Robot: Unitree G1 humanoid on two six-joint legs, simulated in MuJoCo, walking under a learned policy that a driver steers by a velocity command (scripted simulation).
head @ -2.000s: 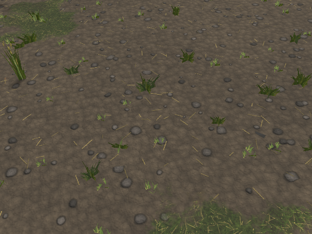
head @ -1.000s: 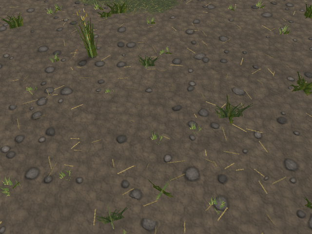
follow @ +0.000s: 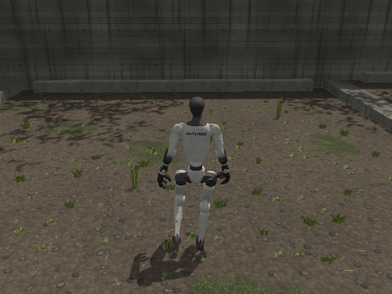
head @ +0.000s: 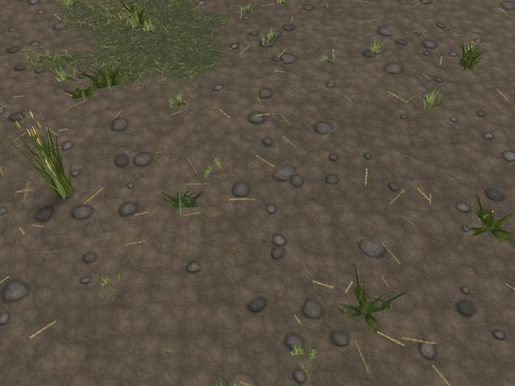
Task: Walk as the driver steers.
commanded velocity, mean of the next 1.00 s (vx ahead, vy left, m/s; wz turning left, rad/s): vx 0.48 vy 0.00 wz -0.21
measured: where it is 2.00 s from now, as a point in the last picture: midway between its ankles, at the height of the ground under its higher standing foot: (274, 342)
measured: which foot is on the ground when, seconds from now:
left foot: up 0.00-0.36, down 0.38-0.92, up 0.94-1.00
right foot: down 0.00-0.38, up 0.40-0.90, down 0.92-1.00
